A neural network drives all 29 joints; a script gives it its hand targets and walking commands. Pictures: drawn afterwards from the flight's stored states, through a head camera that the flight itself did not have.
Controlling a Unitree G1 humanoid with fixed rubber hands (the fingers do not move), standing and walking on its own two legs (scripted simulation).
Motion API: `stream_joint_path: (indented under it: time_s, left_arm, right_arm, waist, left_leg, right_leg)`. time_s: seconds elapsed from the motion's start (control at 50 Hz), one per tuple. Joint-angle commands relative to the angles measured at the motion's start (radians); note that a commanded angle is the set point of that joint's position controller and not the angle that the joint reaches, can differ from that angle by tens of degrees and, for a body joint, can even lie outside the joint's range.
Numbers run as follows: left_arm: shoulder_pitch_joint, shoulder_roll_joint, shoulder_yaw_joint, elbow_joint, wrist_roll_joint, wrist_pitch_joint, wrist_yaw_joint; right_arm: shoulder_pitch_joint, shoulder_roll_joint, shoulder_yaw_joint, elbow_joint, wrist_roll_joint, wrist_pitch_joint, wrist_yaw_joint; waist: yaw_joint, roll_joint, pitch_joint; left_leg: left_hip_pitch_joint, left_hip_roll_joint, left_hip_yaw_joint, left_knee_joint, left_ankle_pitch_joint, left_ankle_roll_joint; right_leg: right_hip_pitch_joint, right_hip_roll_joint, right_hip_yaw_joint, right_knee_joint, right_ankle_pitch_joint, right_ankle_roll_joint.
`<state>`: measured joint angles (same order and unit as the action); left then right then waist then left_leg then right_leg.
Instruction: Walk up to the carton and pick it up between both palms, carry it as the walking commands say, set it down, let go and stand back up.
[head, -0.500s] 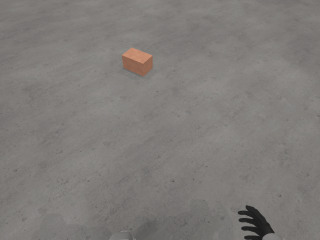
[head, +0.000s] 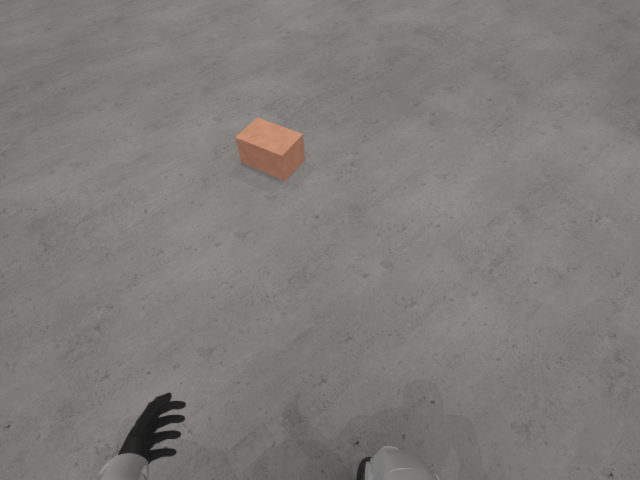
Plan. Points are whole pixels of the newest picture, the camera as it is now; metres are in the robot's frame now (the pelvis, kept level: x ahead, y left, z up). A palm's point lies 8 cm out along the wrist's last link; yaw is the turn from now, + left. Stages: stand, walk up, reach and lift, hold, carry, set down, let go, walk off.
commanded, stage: walk up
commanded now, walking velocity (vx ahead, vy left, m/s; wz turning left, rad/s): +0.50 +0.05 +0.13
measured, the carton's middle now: (271, 148) +1.47 +0.13 -0.68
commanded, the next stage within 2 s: none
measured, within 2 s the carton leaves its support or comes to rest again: neither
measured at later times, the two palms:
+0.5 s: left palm out of the picture +0.11 +0.27 -0.11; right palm (398, 273) +0.42 -0.15 -0.10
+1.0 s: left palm (174, 194) +0.65 +0.26 -0.10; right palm (417, 300) +0.37 -0.18 -0.11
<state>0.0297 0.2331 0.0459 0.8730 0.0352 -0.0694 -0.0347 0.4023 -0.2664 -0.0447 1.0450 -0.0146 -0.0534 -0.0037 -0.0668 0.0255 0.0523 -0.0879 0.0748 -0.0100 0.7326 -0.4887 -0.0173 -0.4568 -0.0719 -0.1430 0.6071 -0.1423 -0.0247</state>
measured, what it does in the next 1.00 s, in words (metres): walks ahead: left foot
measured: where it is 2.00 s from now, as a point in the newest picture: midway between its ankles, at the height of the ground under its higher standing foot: (286, 260)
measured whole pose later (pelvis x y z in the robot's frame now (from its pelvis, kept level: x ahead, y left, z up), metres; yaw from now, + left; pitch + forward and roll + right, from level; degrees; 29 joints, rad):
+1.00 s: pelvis +0.48 +0.05 +0.02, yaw +1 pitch +0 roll +0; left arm 0.02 0.19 0.04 0.93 0.02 -0.02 -0.05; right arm 0.49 -0.17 -0.03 1.10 -0.02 -0.08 -0.01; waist -0.09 -0.02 0.05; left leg 0.09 0.08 0.15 0.27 -0.35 -0.05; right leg -0.52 -0.09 -0.12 0.59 -0.12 0.02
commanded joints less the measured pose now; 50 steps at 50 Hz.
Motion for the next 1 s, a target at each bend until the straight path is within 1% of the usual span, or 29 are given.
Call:
stream_joint_path:
  time_s: [0.0, 0.02, 0.04, 0.06, 0.08, 0.1, 0.12, 0.16, 0.24, 0.32, 0.34, 0.38, 0.4, 0.44, 0.46, 0.48, 0.5, 0.52, 0.54, 0.56, 0.58, 0.62, 0.64, 0.68, 0.76, 0.88, 0.92, 0.96, 0.98]
  left_arm:
    - [0.361, 0.265, 0.066, 0.073, 0.003, -0.003, 0.018]
    - [0.298, 0.192, 0.051, 0.069, 0.004, -0.010, 0.018]
    - [0.257, 0.133, 0.041, 0.070, -0.002, -0.018, 0.018]
    - [0.242, 0.103, 0.033, 0.077, -0.006, -0.026, 0.019]
    - [0.277, 0.118, 0.034, 0.086, -0.014, -0.026, 0.024]
    - [0.315, 0.126, 0.035, 0.095, -0.020, -0.026, 0.029]
    - [0.337, 0.120, 0.032, 0.101, -0.021, -0.028, 0.031]
    - [0.370, 0.118, 0.035, 0.105, -0.017, -0.028, 0.034]
    - [0.447, 0.107, 0.037, 0.113, -0.013, -0.021, 0.045]
    - [0.513, 0.107, 0.037, 0.139, -0.010, -0.016, 0.052]
    - [0.518, 0.107, 0.036, 0.147, -0.009, -0.015, 0.050]
    - [0.496, 0.096, 0.026, 0.146, -0.004, -0.014, 0.037]
    - [0.503, 0.106, 0.026, 0.153, -0.007, -0.011, 0.037]
    - [0.496, 0.129, 0.026, 0.162, -0.013, -0.007, 0.043]
    - [0.475, 0.143, 0.025, 0.161, -0.020, -0.005, 0.044]
    - [0.470, 0.132, 0.020, 0.157, -0.023, -0.004, 0.041]
    - [0.470, 0.086, 0.006, 0.137, -0.019, -0.006, 0.037]
    - [0.490, 0.024, -0.003, 0.097, -0.023, -0.009, 0.040]
    - [0.451, 0.084, 0.020, 0.116, -0.007, -0.003, 0.044]
    - [0.410, 0.081, 0.026, 0.121, -0.009, -0.001, 0.039]
    - [0.393, 0.045, 0.018, 0.124, -0.013, 0.002, 0.033]
    - [0.390, 0.022, 0.017, 0.133, -0.010, 0.026, 0.021]
    - [0.384, 0.019, 0.018, 0.131, -0.007, 0.040, 0.014]
    - [0.334, 0.022, 0.019, 0.121, -0.006, 0.060, -0.001]
    - [0.161, 0.024, 0.018, 0.074, -0.006, 0.073, -0.017]
    - [-0.059, 0.007, 0.004, 0.013, -0.023, 0.060, -0.030]
    - [-0.080, 0.006, 0.001, -0.010, -0.022, 0.044, -0.027]
    - [-0.049, 0.014, 0.008, -0.002, -0.015, 0.032, -0.011]
    - [0.004, 0.025, 0.015, 0.011, -0.013, 0.025, -0.002]
  right_arm:
    - [0.048, -0.062, -0.009, -0.074, -0.002, -0.020, 0.000]
    - [-0.015, -0.053, -0.008, -0.075, -0.009, -0.023, 0.005]
    - [-0.048, -0.048, -0.012, -0.070, -0.012, -0.019, 0.010]
    - [-0.041, -0.037, -0.010, -0.058, -0.016, -0.007, 0.015]
    - [-0.017, -0.046, -0.017, -0.050, -0.022, 0.014, 0.023]
    - [-0.006, -0.042, -0.019, -0.051, -0.025, 0.030, 0.030]
    - [-0.024, -0.032, -0.017, -0.060, -0.024, 0.040, 0.038]
    - [-0.101, -0.025, -0.017, -0.089, -0.026, 0.057, 0.053]
    - [-0.253, -0.002, -0.006, -0.133, -0.024, 0.070, 0.077]
    - [-0.400, 0.021, 0.011, -0.171, -0.011, 0.060, 0.091]
    - [-0.435, 0.024, 0.014, -0.179, -0.005, 0.053, 0.091]
    - [-0.470, 0.027, 0.019, -0.188, 0.004, 0.033, 0.081]
    - [-0.470, 0.017, 0.017, -0.183, -0.001, 0.027, 0.078]
    - [-0.410, -0.008, 0.009, -0.160, -0.006, 0.017, 0.064]
    - [-0.319, -0.027, 0.002, -0.132, -0.010, 0.009, 0.055]
    - [-0.169, -0.076, -0.014, -0.079, -0.016, -0.003, 0.042]
    - [-0.004, -0.165, -0.042, -0.045, -0.028, -0.016, 0.027]
    - [0.085, -0.279, -0.069, -0.040, -0.032, -0.011, 0.016]
    - [0.110, -0.251, -0.064, -0.039, -0.013, -0.015, 0.020]
    - [0.015, -0.196, -0.053, -0.040, -0.004, -0.022, 0.019]
    - [-0.063, -0.120, -0.034, -0.054, -0.009, -0.030, 0.021]
    - [-0.140, -0.026, -0.012, -0.066, -0.013, -0.040, 0.018]
    - [-0.130, -0.016, -0.008, -0.059, -0.009, -0.045, 0.018]
    - [-0.094, -0.024, -0.004, -0.051, -0.004, -0.053, 0.018]
    - [0.005, -0.048, -0.007, -0.033, -0.001, -0.057, 0.008]
    - [0.079, -0.061, -0.011, -0.010, -0.010, -0.052, -0.003]
    - [0.089, -0.052, -0.011, 0.021, -0.011, -0.041, -0.006]
    - [0.109, -0.057, -0.012, 0.049, -0.011, -0.029, -0.013]
    - [0.105, -0.069, -0.014, 0.056, -0.006, -0.025, -0.016]
  waist:
    - [0.121, -0.271, -0.244]
    - [0.107, -0.190, -0.124]
    - [0.091, -0.142, -0.072]
    - [0.078, -0.121, -0.054]
    - [0.070, -0.070, -0.061]
    - [0.062, -0.074, -0.076]
    - [0.062, -0.120, -0.079]
    - [0.070, -0.189, -0.043]
    - [0.110, -0.183, 0.041]
    - [0.148, -0.186, 0.097]
    - [0.154, -0.200, 0.099]
    - [0.146, -0.283, 0.083]
    - [0.149, -0.276, 0.084]
    - [0.122, -0.203, 0.061]
    - [0.072, -0.140, 0.010]
    - [0.019, -0.057, -0.091]
    - [-0.046, 0.090, -0.215]
    - [-0.066, 0.336, -0.315]
    - [-0.056, 0.121, -0.296]
    - [-0.011, 0.046, -0.177]
    - [0.039, 0.021, -0.072]
    - [0.087, 0.088, -0.036]
    - [0.095, 0.116, -0.029]
    - [0.092, 0.140, -0.004]
    - [0.047, 0.107, 0.049]
    - [-0.011, 0.130, 0.101]
    - [-0.007, 0.220, 0.082]
    - [0.003, 0.175, 0.079]
    - [0.030, 0.134, 0.053]
  left_leg:
    - [-0.510, -0.002, -0.075, 0.542, 0.010, 0.060]
    - [-0.514, 0.036, -0.062, 0.523, 0.105, 0.058]
    - [-0.495, 0.062, -0.051, 0.496, 0.183, 0.048]
    - [-0.466, 0.061, -0.029, 0.479, 0.225, 0.037]
    - [-0.438, 0.045, -0.021, 0.486, 0.268, 0.023]
    - [-0.425, 0.038, -0.019, 0.478, 0.286, 0.015]
    - [-0.432, 0.033, -0.009, 0.464, 0.298, 0.011]
    - [-0.485, 0.036, 0.000, 0.435, 0.339, 0.003]
    - [-0.560, 0.044, 0.027, 0.286, 0.419, -0.019]
    - [-0.559, 0.033, 0.077, 0.044, 0.451, -0.024]
    - [-0.531, 0.024, 0.095, -0.015, 0.447, -0.022]
    - [-0.398, 0.012, 0.133, -0.104, 0.382, -0.009]
    - [-0.366, 0.003, 0.156, -0.122, 0.346, -0.004]
    - [-0.287, -0.013, 0.172, -0.188, 0.304, 0.003]
    - [-0.160, -0.031, 0.193, -0.260, 0.321, 0.011]
    - [0.041, -0.034, 0.197, -0.276, 0.296, 0.030]
    - [0.262, 0.141, -0.034, -0.313, 0.165, 0.073]
    - [0.437, 0.396, -0.470, -0.480, 0.083, 0.170]
    - [0.372, 0.454, -0.550, -0.495, 0.125, 0.164]
    - [0.238, 0.411, -0.475, -0.484, 0.242, 0.154]
    - [0.102, 0.338, -0.350, -0.481, 0.369, 0.144]
    - [-0.033, 0.239, -0.178, -0.509, 0.401, 0.104]
    - [-0.072, 0.219, -0.135, -0.520, 0.402, 0.098]
    - [-0.083, 0.208, -0.074, -0.542, 0.429, 0.094]
    - [-0.023, 0.223, -0.041, -0.570, 0.484, 0.105]
    - [0.043, 0.206, 0.030, -0.608, 0.468, 0.100]
    - [0.020, 0.147, 0.105, -0.601, 0.419, 0.109]
    - [0.027, 0.175, 0.080, -0.531, 0.493, 0.116]
    - [0.037, 0.182, 0.081, -0.452, 0.599, 0.111]
  right_leg:
    - [0.577, -0.402, 0.673, -0.374, -0.216, -0.093]
    - [0.467, -0.343, 0.526, -0.368, -0.151, -0.093]
    - [0.397, -0.287, 0.410, -0.369, -0.056, -0.087]
    - [0.353, -0.269, 0.344, -0.364, 0.102, -0.071]
    - [0.342, -0.279, 0.332, -0.337, 0.283, -0.049]
    - [0.355, -0.274, 0.303, -0.306, 0.421, -0.025]
    - [0.360, -0.257, 0.258, -0.295, 0.473, -0.015]
    - [0.354, -0.247, 0.208, -0.317, 0.443, -0.012]
    - [0.357, -0.252, 0.155, -0.393, 0.307, -0.022]
    - [0.406, -0.248, 0.117, -0.442, 0.223, -0.039]
    - [0.410, -0.238, 0.110, -0.447, 0.201, -0.042]
    - [0.367, -0.189, 0.052, -0.457, 0.090, -0.047]
    - [0.365, -0.198, 0.062, -0.451, 0.071, -0.055]
    - [0.381, -0.226, 0.081, -0.375, 0.175, -0.055]
    - [0.359, -0.212, 0.056, -0.247, 0.263, -0.044]
    - [0.297, -0.153, 0.017, -0.035, 0.281, -0.028]
    - [0.103, -0.080, 0.015, 0.261, 0.021, -0.006]
    - [-0.194, 0.039, 0.045, 0.561, -0.404, 0.016]
    - [-0.230, -0.021, 0.178, 0.686, -0.396, 0.003]
    - [-0.239, -0.067, 0.194, 0.698, -0.281, 0.006]
    - [-0.208, -0.099, 0.179, 0.659, -0.179, 0.014]
    - [-0.124, -0.112, 0.151, 0.598, -0.117, 0.029]
    - [-0.092, -0.105, 0.136, 0.572, -0.092, 0.039]
    - [-0.107, -0.096, 0.123, 0.532, -0.025, 0.051]
    - [-0.209, -0.093, 0.107, 0.434, 0.065, 0.071]
    - [-0.161, -0.044, 0.047, 0.072, 0.137, 0.067]
    - [-0.043, -0.016, 0.011, -0.009, 0.063, 0.049]
    - [0.014, 0.006, -0.010, -0.024, -0.014, 0.042]
    - [0.073, 0.015, -0.008, -0.051, -0.032, 0.039]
